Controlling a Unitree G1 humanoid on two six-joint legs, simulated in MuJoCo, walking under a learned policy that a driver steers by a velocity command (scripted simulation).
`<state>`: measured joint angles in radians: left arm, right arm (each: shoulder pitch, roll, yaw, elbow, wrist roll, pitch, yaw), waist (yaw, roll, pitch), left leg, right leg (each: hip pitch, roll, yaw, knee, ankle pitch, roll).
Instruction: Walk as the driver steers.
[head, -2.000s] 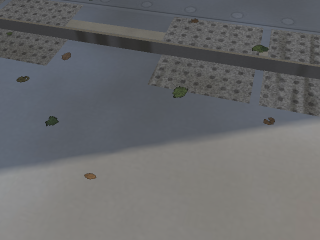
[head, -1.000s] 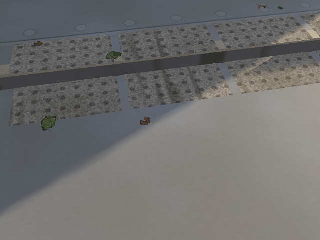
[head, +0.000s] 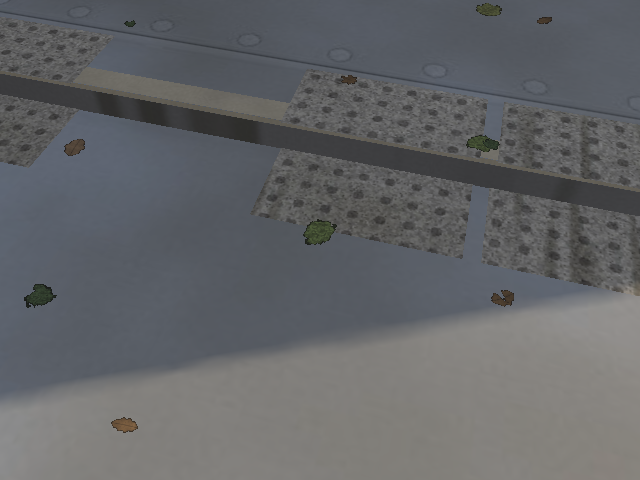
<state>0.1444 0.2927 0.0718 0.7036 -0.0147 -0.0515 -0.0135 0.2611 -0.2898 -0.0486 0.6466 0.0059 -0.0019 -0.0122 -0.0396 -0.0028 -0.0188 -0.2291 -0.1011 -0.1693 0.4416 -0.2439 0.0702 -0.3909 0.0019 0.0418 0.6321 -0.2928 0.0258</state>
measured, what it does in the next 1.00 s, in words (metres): walks ahead, turning right: right foot, then left foot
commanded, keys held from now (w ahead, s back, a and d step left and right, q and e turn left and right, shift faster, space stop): w+e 0.92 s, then w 0.06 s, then w+q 0.02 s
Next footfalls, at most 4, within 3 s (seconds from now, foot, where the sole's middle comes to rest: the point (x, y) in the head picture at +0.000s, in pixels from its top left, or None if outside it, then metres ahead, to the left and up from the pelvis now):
0.08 right None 0.07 -0.13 -0.78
0.52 left None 0.40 0.04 -0.78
1.02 right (473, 457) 0.55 -0.33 -0.78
1.50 left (418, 337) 0.84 -0.25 -0.78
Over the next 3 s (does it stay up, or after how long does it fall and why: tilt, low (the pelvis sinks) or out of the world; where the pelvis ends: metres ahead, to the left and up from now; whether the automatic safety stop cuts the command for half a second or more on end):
stays up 0.94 -0.34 -0.02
